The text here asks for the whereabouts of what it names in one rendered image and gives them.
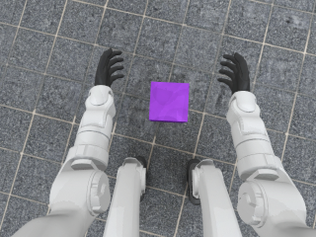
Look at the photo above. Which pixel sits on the robot left foot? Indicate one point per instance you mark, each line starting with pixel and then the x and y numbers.
pixel 142 161

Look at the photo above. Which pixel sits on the left robot hand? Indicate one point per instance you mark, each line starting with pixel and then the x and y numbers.
pixel 104 71

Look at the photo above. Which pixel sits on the robot left thigh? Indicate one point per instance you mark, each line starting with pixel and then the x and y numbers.
pixel 123 216

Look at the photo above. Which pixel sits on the left robot upper arm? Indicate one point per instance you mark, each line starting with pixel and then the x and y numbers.
pixel 77 198

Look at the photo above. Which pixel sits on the carton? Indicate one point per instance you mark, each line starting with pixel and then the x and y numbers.
pixel 169 102

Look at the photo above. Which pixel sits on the right robot upper arm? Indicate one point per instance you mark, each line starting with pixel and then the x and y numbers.
pixel 273 209

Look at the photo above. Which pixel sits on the right robot hand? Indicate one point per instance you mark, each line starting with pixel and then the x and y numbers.
pixel 240 75

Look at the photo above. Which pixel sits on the robot left forearm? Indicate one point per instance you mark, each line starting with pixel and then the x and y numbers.
pixel 90 150

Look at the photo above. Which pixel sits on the robot right forearm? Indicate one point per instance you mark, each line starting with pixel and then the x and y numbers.
pixel 256 158

